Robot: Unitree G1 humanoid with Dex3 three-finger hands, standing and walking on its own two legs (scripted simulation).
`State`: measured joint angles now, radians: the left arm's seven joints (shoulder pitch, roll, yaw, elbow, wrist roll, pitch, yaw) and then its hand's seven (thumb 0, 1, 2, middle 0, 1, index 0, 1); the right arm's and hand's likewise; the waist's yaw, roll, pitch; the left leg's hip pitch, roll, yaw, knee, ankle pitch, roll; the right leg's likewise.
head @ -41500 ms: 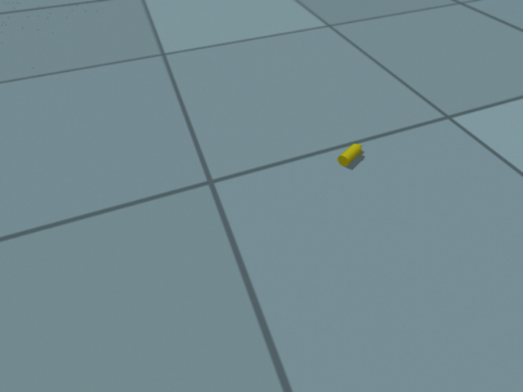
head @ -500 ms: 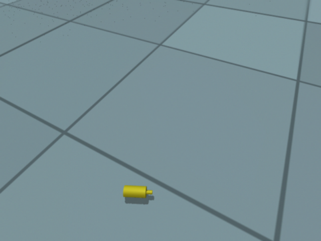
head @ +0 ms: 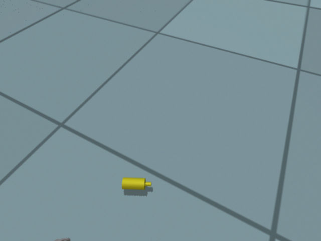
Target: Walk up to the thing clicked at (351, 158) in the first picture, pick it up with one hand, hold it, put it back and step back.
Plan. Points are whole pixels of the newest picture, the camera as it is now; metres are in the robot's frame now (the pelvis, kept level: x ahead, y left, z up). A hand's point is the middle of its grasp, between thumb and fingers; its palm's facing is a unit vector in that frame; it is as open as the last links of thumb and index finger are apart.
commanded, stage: step back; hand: left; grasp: from above
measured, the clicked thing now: (137, 183) +0.50 +0.20 -0.74
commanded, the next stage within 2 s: none
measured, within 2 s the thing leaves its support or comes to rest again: neither
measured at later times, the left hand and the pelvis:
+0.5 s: hand out of the picture +0.05 +0.30 -0.18, palm faces -0.09 -0.93 -0.37, open 7.4 cm; pelvis -0.08 +0.04 -0.01, yaw -3 degrees
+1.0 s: hand out of the picture -0.07 +0.30 -0.16, palm faces -0.01 -0.92 -0.40, open 7.4 cm; pelvis -0.22 +0.04 -0.03, yaw +0 degrees
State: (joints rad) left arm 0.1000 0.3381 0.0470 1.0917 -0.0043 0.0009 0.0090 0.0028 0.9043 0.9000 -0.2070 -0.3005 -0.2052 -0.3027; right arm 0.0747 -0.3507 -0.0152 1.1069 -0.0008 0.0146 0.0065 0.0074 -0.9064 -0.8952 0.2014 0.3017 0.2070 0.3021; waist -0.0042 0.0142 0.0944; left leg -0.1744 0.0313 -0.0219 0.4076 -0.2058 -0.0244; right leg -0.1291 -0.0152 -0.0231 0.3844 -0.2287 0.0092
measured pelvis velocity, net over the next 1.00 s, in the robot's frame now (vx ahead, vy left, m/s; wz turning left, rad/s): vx -0.22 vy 0.04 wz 0.00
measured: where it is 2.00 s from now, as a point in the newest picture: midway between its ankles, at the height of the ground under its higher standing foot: outside the picture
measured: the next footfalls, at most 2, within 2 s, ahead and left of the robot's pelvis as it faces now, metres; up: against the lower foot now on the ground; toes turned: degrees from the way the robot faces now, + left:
right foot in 0.62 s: -0.10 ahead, -0.10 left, +0.00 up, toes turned -2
left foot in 0.98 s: -0.19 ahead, +0.14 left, +0.00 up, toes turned -3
